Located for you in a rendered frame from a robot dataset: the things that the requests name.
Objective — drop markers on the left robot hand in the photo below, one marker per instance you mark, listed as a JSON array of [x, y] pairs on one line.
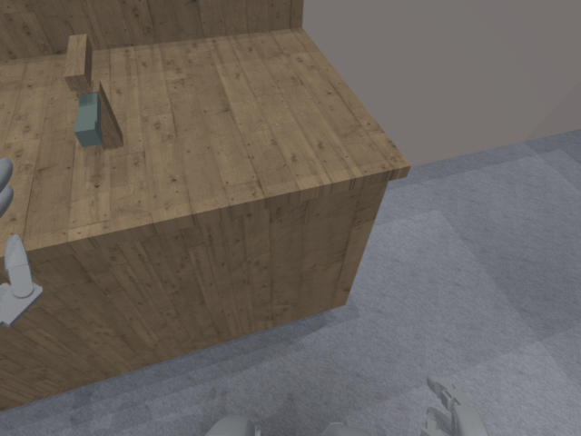
[[17, 298]]

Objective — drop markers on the robot right shin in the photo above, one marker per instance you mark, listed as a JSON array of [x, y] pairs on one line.
[[333, 424]]

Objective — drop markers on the tap lever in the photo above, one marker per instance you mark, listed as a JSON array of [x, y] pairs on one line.
[[88, 126]]

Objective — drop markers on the counter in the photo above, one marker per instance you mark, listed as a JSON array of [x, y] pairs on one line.
[[235, 190]]

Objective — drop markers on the right robot hand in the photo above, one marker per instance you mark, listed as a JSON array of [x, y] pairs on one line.
[[465, 419]]

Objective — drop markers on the robot left thigh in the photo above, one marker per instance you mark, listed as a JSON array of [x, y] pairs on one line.
[[234, 426]]

